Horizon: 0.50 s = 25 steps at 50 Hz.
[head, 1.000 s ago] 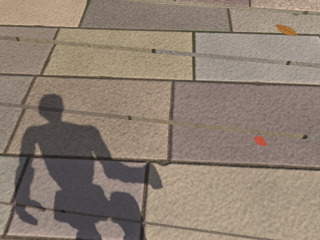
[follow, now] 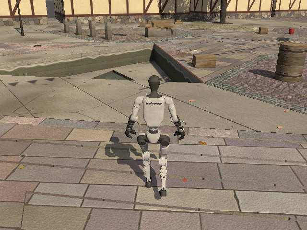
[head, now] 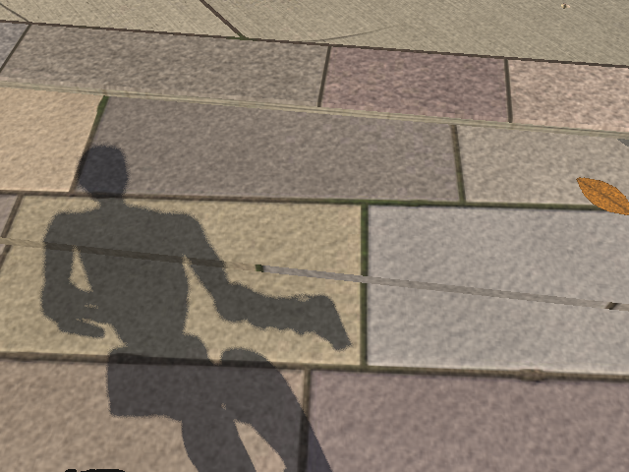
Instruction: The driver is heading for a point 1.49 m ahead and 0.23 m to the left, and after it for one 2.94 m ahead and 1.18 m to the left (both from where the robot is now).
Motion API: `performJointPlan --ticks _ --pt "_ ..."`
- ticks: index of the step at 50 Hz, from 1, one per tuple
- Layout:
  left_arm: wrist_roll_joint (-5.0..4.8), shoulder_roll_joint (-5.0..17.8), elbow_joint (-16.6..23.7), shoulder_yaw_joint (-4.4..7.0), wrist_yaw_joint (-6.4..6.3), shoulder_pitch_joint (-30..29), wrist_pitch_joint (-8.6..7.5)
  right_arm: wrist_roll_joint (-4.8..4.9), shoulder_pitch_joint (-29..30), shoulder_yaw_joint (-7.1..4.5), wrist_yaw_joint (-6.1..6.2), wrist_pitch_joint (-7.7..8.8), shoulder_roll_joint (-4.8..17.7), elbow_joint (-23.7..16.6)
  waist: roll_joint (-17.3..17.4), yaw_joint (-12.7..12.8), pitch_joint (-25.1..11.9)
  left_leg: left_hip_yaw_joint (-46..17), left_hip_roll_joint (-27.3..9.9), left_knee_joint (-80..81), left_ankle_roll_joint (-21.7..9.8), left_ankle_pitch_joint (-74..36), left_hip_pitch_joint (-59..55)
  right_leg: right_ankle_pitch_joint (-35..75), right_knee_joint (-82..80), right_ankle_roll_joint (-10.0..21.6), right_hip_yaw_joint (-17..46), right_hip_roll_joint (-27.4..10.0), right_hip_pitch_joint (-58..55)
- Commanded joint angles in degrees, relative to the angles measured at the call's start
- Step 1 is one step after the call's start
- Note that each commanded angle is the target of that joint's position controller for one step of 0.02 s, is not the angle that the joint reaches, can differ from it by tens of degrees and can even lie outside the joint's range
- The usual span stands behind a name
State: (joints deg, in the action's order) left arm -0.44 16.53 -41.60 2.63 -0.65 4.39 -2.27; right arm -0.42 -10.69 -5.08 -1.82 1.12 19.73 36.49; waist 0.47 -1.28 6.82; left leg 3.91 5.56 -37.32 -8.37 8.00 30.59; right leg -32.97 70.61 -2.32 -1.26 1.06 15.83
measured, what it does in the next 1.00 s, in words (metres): walks ahead, turning left: right foot, then left foot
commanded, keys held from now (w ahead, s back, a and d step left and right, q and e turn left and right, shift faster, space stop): q+shift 0.30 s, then shift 0.56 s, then w+shift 0.14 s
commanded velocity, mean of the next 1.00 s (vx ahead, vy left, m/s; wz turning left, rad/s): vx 0.06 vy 0.00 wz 0.50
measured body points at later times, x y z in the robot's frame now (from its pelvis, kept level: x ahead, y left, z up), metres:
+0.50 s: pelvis +0.09 -0.08 +0.04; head +0.12 -0.08 +0.49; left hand +0.10 +0.23 -0.05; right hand +0.38 -0.27 -0.04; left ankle +0.02 +0.02 -0.61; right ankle +0.19 -0.19 -0.69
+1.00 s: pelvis +0.09 -0.08 +0.02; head +0.09 -0.09 +0.47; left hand +0.06 +0.20 -0.08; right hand +0.32 -0.24 -0.09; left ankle +0.01 +0.00 -0.70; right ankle +0.12 -0.21 -0.70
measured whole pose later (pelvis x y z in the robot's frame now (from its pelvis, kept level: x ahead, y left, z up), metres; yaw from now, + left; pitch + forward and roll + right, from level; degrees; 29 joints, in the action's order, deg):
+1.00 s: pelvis +0.09 -0.08 +0.02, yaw +29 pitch +1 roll +0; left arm -1.0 13.8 -43.5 2.6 -1.3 15.2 -1.6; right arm 1.1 -12.9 -0.9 -0.2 0.4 13.2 42.7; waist 2.0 0.0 -2.6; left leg -3.1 1.4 -35.3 -2.7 24.0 14.7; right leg -21.8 33.1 0.9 -0.1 -0.5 13.5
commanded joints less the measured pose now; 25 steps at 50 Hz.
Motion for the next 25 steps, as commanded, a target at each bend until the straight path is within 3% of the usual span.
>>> performJointPlan --ticks 1,2,4,5,7,9,14,15,16,17,18,19,20,22,24,25 --pt "-0.16 9.22 8.16 1.20 1.00 -1.13 -1.65 1.05 -1.94 -2.69 0.62 0.69 9.26 -7.07 0.80 -1.44 -21.80 -40.74 -21.26 18.58 -14.43 -9.38 -37.40 3.92 14.38 -0.67 11.20 1.38 26.39" --pt "0.71 8.10 8.06 0.95 0.31 -2.39 -0.77 1.90 -0.58 -1.85 1.23 0.34 7.16 -7.37 -2.73 -0.19 -18.06 -37.50 -18.99 18.93 -12.00 -7.28 -30.03 5.24 10.25 -0.67 10.94 -0.34 24.60" --pt "0.93 7.20 7.86 1.04 0.20 -1.29 0.50 1.34 2.25 -1.78 2.30 -0.82 7.18 -8.30 -2.05 2.62 -12.71 -29.75 -13.82 19.62 -8.69 -10.95 -17.20 5.68 -2.33 -1.05 9.69 -0.93 17.34" --pt "0.91 5.26 7.25 0.60 0.19 -0.40 0.62 0.98 3.08 -2.02 2.67 -1.34 7.43 -8.69 -1.11 2.99 -11.81 -27.00 -11.81 18.72 -7.69 -16.23 -14.16 5.72 -8.75 -1.78 7.91 -0.19 14.96" --pt "0.86 3.15 6.15 -0.01 -0.12 0.59 0.50 0.90 1.92 -2.63 3.59 -2.39 8.50 -8.74 0.28 2.22 -14.78 -25.73 -10.40 16.49 -6.97 -23.78 -13.57 9.05 -16.49 -3.37 6.95 1.55 11.21" --pt "0.31 3.57 5.07 0.14 -0.29 2.18 0.87 1.32 2.61 -2.96 4.04 -3.36 8.86 -9.32 2.53 2.13 -17.49 -26.92 -10.05 15.51 -5.19 -18.50 -13.47 14.98 -21.42 -3.74 7.52 2.50 8.65" --pt "-0.02 4.40 5.67 1.45 -0.34 0.02 0.88 1.65 3.29 -3.02 3.53 -4.61 7.85 -9.96 9.42 0.42 -13.54 -32.87 -7.99 14.73 -0.47 5.05 -11.80 18.64 -37.08 -2.06 8.19 3.71 4.34" --pt "0.15 5.05 4.99 2.13 -0.32 1.57 0.46 1.93 3.88 -2.95 3.46 -4.88 7.23 -10.41 7.96 1.07 -12.49 -32.73 -5.86 13.28 1.40 9.07 -9.80 21.59 -43.52 -0.74 8.43 3.12 0.50" --pt "1.15 7.74 3.96 3.29 -0.36 3.06 0.35 2.22 2.26 -2.43 3.30 -5.11 5.49 -10.89 0.65 -0.31 -14.19 -29.46 -1.92 8.82 4.31 17.03 -5.81 22.67 -47.74 2.88 13.61 -2.85 -7.18" --pt "1.95 9.81 3.85 4.30 -0.53 4.94 0.73 2.19 0.70 -1.85 2.93 -4.93 4.40 -10.45 -8.30 0.18 -16.62 -23.44 1.71 -0.28 6.76 27.29 0.27 23.84 -49.04 8.63 22.42 -12.54 -15.06" --pt "3.39 12.50 4.78 5.04 -0.72 3.32 0.91 2.03 -1.29 -1.95 2.32 -3.95 3.89 -9.71 -16.55 -1.06 -18.02 -16.55 4.88 -17.80 9.11 26.97 5.59 23.91 -53.29 15.01 34.86 -22.35 -14.93" --pt "3.70 9.41 7.35 4.36 -1.06 -0.04 0.80 1.79 0.84 -2.87 2.28 -3.25 7.49 -8.19 -10.62 -0.48 -15.06 -15.53 0.93 -27.03 10.44 23.11 6.78 22.29 -53.86 15.92 34.14 -21.64 -10.10" --pt "2.72 6.47 8.06 3.43 -1.55 -2.50 1.01 1.83 2.04 -3.07 2.39 -3.52 8.31 -7.34 -6.47 -0.85 -12.89 -14.16 -0.25 -31.03 11.44 19.65 4.91 24.10 -52.16 14.71 27.14 -18.40 -5.88" --pt "1.35 3.96 8.26 2.17 -2.16 -3.77 1.96 1.09 -0.87 -1.50 2.38 -4.46 4.68 -5.42 -4.86 -1.72 -12.37 -9.78 -0.60 -38.83 13.80 15.16 1.09 31.83 -49.13 12.69 17.06 -12.58 -2.89" --pt "1.31 4.15 7.98 1.84 -2.65 -2.13 3.19 1.54 0.82 0.43 1.83 -4.52 1.58 -6.34 -7.24 -0.95 -11.68 -6.04 -1.51 -30.30 14.39 13.69 -0.32 34.36 -47.52 12.08 11.21 -8.64 -3.31" --pt "1.36 5.06 7.88 2.08 -2.69 -0.79 3.78 1.55 2.73 1.25 1.57 -4.34 0.64 -7.04 -8.54 0.15 -12.22 -4.92 -2.21 -23.31 14.41 15.22 -2.09 35.79 -46.49 12.82 10.52 -8.82 -4.50"
Velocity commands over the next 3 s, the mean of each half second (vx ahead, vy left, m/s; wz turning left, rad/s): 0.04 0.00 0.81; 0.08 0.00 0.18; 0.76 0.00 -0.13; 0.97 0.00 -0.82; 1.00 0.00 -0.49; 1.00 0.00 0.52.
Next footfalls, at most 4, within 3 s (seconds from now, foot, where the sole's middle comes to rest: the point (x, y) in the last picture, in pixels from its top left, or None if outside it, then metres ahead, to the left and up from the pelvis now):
0.28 right None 0.24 -0.17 -0.72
0.64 left None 0.04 0.02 -0.74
0.94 right None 0.15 -0.19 -0.74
1.34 left None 0.28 0.20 -0.72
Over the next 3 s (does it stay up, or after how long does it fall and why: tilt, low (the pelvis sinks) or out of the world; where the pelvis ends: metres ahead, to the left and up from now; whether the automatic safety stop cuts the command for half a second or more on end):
stays up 1.50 0.12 0.11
